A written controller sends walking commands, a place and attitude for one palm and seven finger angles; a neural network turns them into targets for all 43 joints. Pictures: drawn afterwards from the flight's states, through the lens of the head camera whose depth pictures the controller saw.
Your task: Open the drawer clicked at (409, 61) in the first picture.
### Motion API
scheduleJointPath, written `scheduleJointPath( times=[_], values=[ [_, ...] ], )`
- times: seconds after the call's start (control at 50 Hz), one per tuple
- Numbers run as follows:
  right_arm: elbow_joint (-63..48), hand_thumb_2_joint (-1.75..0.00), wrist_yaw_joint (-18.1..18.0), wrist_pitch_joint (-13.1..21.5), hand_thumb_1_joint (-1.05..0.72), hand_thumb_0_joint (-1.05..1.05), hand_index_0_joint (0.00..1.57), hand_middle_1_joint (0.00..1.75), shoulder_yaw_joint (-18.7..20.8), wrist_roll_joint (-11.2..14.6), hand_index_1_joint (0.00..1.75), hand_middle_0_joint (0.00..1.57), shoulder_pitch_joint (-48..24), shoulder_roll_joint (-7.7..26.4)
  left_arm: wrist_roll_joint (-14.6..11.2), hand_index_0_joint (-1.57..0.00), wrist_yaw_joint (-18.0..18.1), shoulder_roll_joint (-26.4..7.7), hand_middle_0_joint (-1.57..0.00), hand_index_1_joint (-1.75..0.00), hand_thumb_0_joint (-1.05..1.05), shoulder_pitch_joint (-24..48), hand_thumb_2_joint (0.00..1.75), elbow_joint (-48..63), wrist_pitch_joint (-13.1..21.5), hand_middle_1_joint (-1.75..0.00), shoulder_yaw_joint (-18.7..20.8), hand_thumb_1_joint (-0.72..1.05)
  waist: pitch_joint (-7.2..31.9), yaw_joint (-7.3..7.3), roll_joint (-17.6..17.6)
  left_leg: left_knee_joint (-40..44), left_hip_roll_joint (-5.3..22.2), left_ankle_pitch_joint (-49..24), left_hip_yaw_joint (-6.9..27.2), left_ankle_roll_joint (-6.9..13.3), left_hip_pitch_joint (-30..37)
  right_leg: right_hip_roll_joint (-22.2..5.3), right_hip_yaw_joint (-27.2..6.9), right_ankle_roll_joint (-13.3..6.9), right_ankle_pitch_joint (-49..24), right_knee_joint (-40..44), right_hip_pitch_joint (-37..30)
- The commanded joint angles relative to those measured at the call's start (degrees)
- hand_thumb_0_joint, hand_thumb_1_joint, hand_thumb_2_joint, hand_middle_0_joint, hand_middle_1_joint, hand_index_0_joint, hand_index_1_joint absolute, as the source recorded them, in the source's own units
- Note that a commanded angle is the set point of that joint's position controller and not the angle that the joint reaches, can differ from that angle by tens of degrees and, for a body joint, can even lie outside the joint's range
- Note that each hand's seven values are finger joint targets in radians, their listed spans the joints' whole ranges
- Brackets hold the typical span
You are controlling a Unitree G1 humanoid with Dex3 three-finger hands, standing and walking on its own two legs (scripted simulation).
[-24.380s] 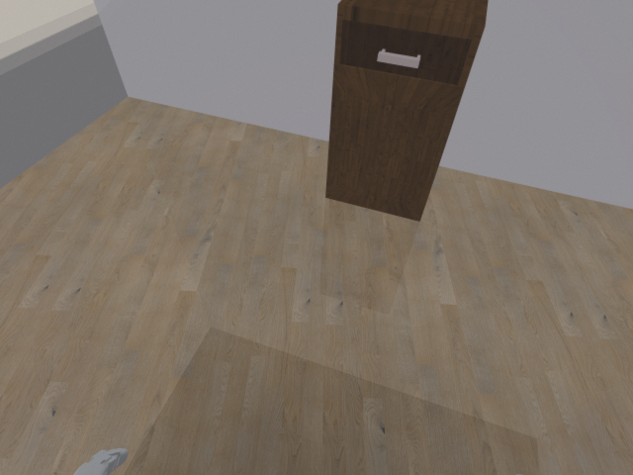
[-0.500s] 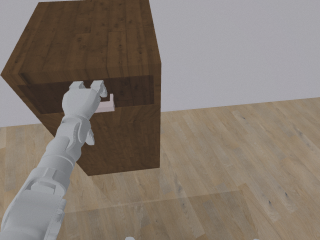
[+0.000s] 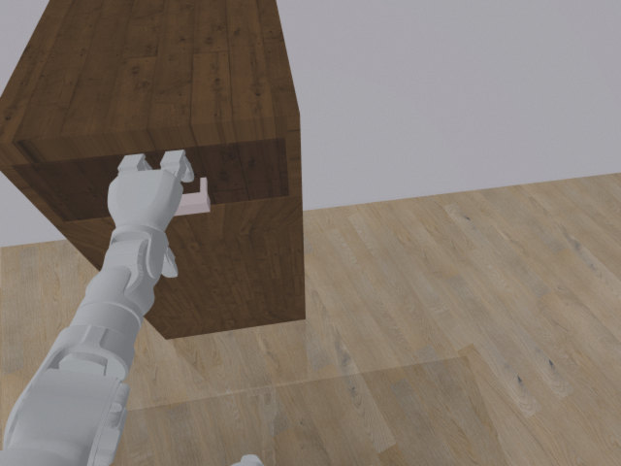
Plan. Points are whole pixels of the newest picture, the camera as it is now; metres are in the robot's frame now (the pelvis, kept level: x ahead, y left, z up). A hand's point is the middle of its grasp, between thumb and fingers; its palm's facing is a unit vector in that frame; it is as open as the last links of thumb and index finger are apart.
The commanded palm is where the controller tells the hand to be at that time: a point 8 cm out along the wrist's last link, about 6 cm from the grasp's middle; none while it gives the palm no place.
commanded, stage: lower the fingers behind the handle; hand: left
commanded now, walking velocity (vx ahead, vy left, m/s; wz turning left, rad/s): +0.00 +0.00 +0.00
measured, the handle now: (167, 196) +0.53 +0.23 -0.02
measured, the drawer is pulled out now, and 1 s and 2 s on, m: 0.00 0.00 0.00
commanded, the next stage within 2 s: lift the fingers back up to retry in 1.38 s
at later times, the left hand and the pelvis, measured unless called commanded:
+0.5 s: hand (157, 234) +0.45 +0.23 +0.00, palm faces +0.03 -0.03 -1.00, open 13.8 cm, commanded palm +0.42 +0.23 +0.05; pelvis +0.00 +0.01 -0.01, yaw +0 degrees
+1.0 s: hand (156, 233) +0.45 +0.23 -0.01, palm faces +0.01 +0.00 -1.00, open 13.9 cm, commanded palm +0.42 +0.22 +0.02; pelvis -0.02 +0.01 -0.02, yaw +0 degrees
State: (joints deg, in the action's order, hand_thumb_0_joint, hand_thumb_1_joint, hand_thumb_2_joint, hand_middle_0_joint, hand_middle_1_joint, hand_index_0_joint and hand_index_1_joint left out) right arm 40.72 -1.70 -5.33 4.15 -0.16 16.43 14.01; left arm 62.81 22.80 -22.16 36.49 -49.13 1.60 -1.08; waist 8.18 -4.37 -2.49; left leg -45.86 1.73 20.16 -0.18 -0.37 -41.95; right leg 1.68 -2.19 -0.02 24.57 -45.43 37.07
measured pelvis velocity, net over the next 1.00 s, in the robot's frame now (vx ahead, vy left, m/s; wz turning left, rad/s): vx -0.02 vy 0.01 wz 0.00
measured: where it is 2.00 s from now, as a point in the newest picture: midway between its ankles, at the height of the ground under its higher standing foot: outside the picture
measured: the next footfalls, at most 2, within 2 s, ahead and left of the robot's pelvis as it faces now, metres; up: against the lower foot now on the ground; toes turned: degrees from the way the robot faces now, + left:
none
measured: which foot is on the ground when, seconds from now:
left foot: down 0.00-1.00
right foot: down 0.00-1.00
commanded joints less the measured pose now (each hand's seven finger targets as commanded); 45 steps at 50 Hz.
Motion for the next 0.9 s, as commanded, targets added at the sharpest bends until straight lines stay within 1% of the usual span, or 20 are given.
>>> scheduleJointPath(
  times=[0.0, 0.06, 0.1, 0.18, 0.24, 0.26, 0.32, 0.38, 0.4, 0.42, 0.46, 0.5, 0.54, 0.58, 0.6, 0.66, 0.74, 0.8, 0.86, 0.88],
  values=[
    [-3.8, -0.90, 0.7, 1.2, -0.90, 0.00, 0.20, 0.30, 2.6, -0.2, 0.30, 0.20, 4.0, 7.7, 0.5, -0.30, 5.1, -15.4, -0.30, -1.20, 0.00, 19.3, 0.30, 3.7, -9.3, -1.20, 5.0, -0.50, 23.9, 2.09, 1.3, 2.1, -3.0, -22.7, -3.1, 2.0, 15.5, 2.4, 3.7, -1.7, -27.4, 4.5, -8.8],
    [-3.7, -0.90, 0.2, 1.1, -0.90, 0.00, 0.20, 0.30, 2.8, 0.6, 0.30, 0.20, 4.3, 8.4, -1.4, -0.30, 1.8, -11.9, -0.30, -1.20, 0.00, 24.6, 0.30, 3.0, -11.8, -1.20, -0.3, -0.50, 23.3, -1.23, 3.9, 2.7, -3.0, -19.7, -3.1, 2.7, 17.1, 2.2, 3.1, -0.9, -26.6, 6.8, -8.7],
    [-3.6, -0.90, -0.7, 1.5, -0.90, 0.00, 0.20, 0.30, 2.8, 0.6, 0.30, 0.20, 4.5, 8.6, -3.5, -0.30, -1.6, -9.6, -0.30, -1.20, 0.00, 29.9, 0.30, 6.3, -9.9, -1.20, -3.3, -0.50, 22.7, -3.41, 4.9, 2.8, -2.9, -18.5, -2.5, 3.2, 18.7, 1.8, 2.7, -0.6, -26.0, 8.0, -8.3],
    [-2.8, -0.90, -2.7, 2.1, -0.90, 0.00, 0.20, 0.30, 2.7, 0.0, 0.30, 0.20, 5.4, 8.2, -3.2, -0.30, -5.5, -12.0, -0.30, -1.20, 0.00, 27.9, 0.30, 9.8, -2.1, -1.20, -1.9, -0.50, 21.8, -2.66, 0.3, 2.0, -3.0, -19.2, -1.6, 3.5, 21.1, 1.7, 2.5, -1.0, -24.5, 7.1, -5.0],
    [-2.1, -0.90, -2.7, 2.2, -0.90, 0.00, 0.20, 0.30, 2.4, -0.2, 0.30, 0.20, 5.9, 7.8, -1.0, -0.30, -4.0, -14.1, -0.30, -1.20, 0.00, 23.8, 0.30, 6.3, 1.6, -1.20, 0.8, -0.50, 16.2, -1.65, -1.9, 1.0, -2.6, -17.7, -1.0, 2.9, 17.4, 1.9, 3.1, -1.8, -20.5, 5.6, 0.3],
    [-2.2, -0.90, -2.4, 2.2, -0.90, 0.00, 0.20, 0.30, 2.3, -0.4, 0.30, 0.20, 6.0, 7.7, -0.3, -0.30, -2.7, -14.7, -0.30, -1.20, 0.00, 24.2, 0.30, 6.6, 2.4, -1.20, 1.8, -0.50, 17.0, -1.02, -2.2, 0.7, -2.5, -17.7, -0.9, 2.8, 16.3, 2.0, 3.2, -1.8, -19.7, 4.8, 1.2],
    [-2.8, -0.90, -1.2, 2.0, -0.90, 0.00, 0.20, 0.30, 2.4, -0.6, 0.30, 0.20, 6.1, 7.6, 0.3, -0.30, 1.2, -17.1, -0.30, -1.20, 0.00, 19.5, 0.30, 3.0, 1.5, -1.20, 5.9, -0.50, 19.3, 1.32, -1.6, -0.5, -2.6, -18.8, -1.3, 2.4, 13.1, 2.2, 3.5, -2.1, -20.3, 2.4, 0.4],
    [-3.4, -0.90, 0.1, 2.0, -0.90, 0.00, 0.20, 0.30, 2.7, -0.8, 0.30, 0.20, 6.1, 7.7, 0.6, -0.30, 4.4, -16.5, -0.30, -1.20, 0.00, 19.3, 0.30, 3.4, -1.5, -1.20, 6.1, -0.50, 23.6, 1.89, -2.0, -1.7, -2.5, -21.5, -2.0, 2.1, 12.6, 2.3, 3.5, -2.1, -24.1, 1.0, -1.3],
    [-3.3, -0.90, 0.4, 1.9, -0.90, 0.00, 0.20, 0.30, 2.9, -0.8, 0.30, 0.20, 6.2, 7.9, 0.8, -0.30, 4.9, -16.1, -0.30, -1.20, 0.00, 19.6, 0.30, 2.6, -2.8, -1.20, 6.1, -0.50, 24.9, 1.72, -1.2, -1.9, -2.5, -22.6, -1.7, 2.0, 13.0, 2.5, 3.8, -2.1, -24.3, 0.5, -1.4],
    [-3.4, -0.90, 0.6, 2.0, -0.90, 0.00, 0.20, 0.30, 3.0, -0.7, 0.30, 0.20, 6.6, 7.9, 1.1, -0.30, 5.3, -14.1, -0.30, -1.20, 0.00, 21.1, 0.30, 2.9, -3.8, -1.20, 4.0, -0.50, 25.3, 0.67, -2.2, -2.1, -2.3, -22.5, -1.9, 2.0, 13.9, 2.6, 3.8, -1.9, -24.0, 0.7, -0.2],
    [-2.8, -0.90, 0.7, 2.1, -0.90, 0.00, 0.20, 0.30, 3.4, -0.6, 0.30, 0.20, 6.9, 8.2, 1.0, -0.30, 5.4, -12.6, -0.30, -1.20, 0.00, 25.0, 0.30, 2.7, -5.5, -1.20, 2.1, -0.50, 24.8, -1.04, -0.6, -1.9, -2.1, -20.5, -1.7, 2.1, 14.4, 2.7, 3.9, -1.6, -22.2, 1.6, 0.8],
    [-2.1, -0.90, 0.6, 1.8, -0.90, 0.00, 0.20, 0.30, 3.1, -0.6, 0.30, 0.20, 7.2, 8.8, 0.2, -0.30, 4.9, -14.5, -0.30, -1.20, 0.00, 26.8, 0.30, 0.8, -7.2, -1.20, 2.8, -0.50, 24.5, -1.75, 1.2, -1.7, -2.2, -19.1, -1.4, 2.3, 13.8, 2.7, 3.7, -1.5, -21.7, 2.1, -0.1],
    [-1.9, -0.90, 0.3, 1.4, -0.90, 0.00, 0.20, 0.30, 2.8, -0.4, 0.30, 0.20, 7.4, 8.7, -0.4, -0.30, 4.0, -13.9, -0.30, -1.20, 0.00, 26.4, 0.30, -1.2, -8.7, -1.20, 1.9, -0.50, 23.9, -1.74, 0.9, -1.0, -2.3, -17.9, -1.6, 2.4, 13.8, 2.5, 3.7, -1.4, -20.8, 2.6, 0.0],
    [-1.6, -0.90, 0.1, 1.1, -0.90, 0.00, 0.20, 0.30, 2.3, -0.3, 0.30, 0.20, 7.3, 8.8, -0.7, -0.30, 2.7, -13.3, -0.30, -1.20, 0.00, 25.9, 0.30, -4.6, -9.6, -1.20, 0.8, -0.50, 20.7, -2.16, 2.5, -0.5, -2.4, -15.1, -1.6, 2.6, 11.7, 2.4, 3.7, -1.2, -18.6, 3.5, 0.5],
    [-1.4, -0.90, 0.0, 0.9, -0.90, 0.00, 0.20, 0.30, 2.0, -0.4, 0.30, 0.20, 7.2, 9.0, -0.8, -0.30, 1.9, -14.6, -0.30, -1.20, 0.00, 25.7, 0.30, -5.3, -9.5, -1.20, 1.7, -0.50, 20.4, -1.74, 1.7, -0.4, -2.4, -15.4, -1.4, 2.6, 11.4, 2.3, 3.7, -1.5, -18.6, 3.3, 0.6],
    [-2.3, -0.90, -0.3, 0.8, -0.90, 0.00, 0.20, 0.30, 1.8, -0.4, 0.30, 0.20, 7.5, 8.6, -0.3, -0.30, 0.2, -12.1, -0.30, -1.20, 0.00, 24.2, 0.30, -6.6, -8.7, -1.20, -0.8, -0.50, 18.4, -1.86, 1.2, -0.3, -2.4, -13.5, -1.6, 2.6, 10.5, 2.3, 3.6, -1.4, -16.7, 3.5, 2.3],
    [-3.3, -0.90, -0.5, 0.8, -0.90, 0.00, 0.20, 0.30, 1.5, -0.4, 0.30, 0.20, 7.8, 8.5, -0.4, -0.30, -1.6, -12.5, -0.30, -1.20, 0.00, 20.1, 0.30, -8.0, -6.3, -1.20, -0.1, -0.50, 17.1, -1.22, 2.9, -1.3, -2.4, -12.2, -1.6, 2.8, 7.8, 2.2, 3.5, -1.6, -15.7, 2.5, 3.2],
    [-3.4, -0.90, -0.3, 1.2, -0.90, 0.00, 0.20, 0.30, 1.9, -0.5, 0.30, 0.20, 8.4, 8.2, 0.0, -0.30, -1.8, -9.1, -0.30, -1.20, 0.00, 21.0, 0.30, -7.4, -4.6, -1.20, -2.3, -0.50, 16.3, -2.05, 2.6, -2.1, -2.1, -11.6, -1.2, 2.7, 7.6, 2.3, 3.9, -1.8, -14.0, 1.8, 6.0],
    [-3.5, -0.90, -0.3, 1.4, -0.90, 0.00, 0.20, 0.30, 1.9, -0.4, 0.30, 0.20, 8.7, 8.4, 0.1, -0.30, -1.1, -10.0, -0.30, -1.20, 0.00, 20.4, 0.30, -8.9, -4.5, -1.20, -1.8, -0.50, 15.3, -2.35, 4.2, -3.0, -1.9, -9.1, -1.0, 2.8, 5.4, 2.3, 3.7, -1.6, -11.6, 1.4, 8.3],
    [-3.5, -0.90, -0.3, 1.6, -0.90, 0.00, 0.20, 0.30, 1.9, -0.4, 0.30, 0.20, 8.9, 8.3, 0.3, -0.30, -0.7, -9.1, -0.30, -1.20, 0.00, 22.2, 0.30, -8.3, -4.4, -1.20, -2.8, -0.50, 15.5, -2.74, 3.2, -3.3, -1.9, -9.0, -0.9, 2.7, 5.3, 2.2, 3.8, -1.7, -11.1, 0.9, 9.3]
  ],
)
